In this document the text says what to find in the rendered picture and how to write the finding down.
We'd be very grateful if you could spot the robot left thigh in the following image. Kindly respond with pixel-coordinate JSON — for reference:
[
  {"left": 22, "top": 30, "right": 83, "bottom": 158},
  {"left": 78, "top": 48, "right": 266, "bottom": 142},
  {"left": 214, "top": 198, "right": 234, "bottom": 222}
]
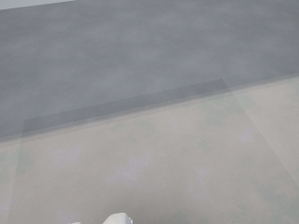
[{"left": 103, "top": 213, "right": 133, "bottom": 224}]

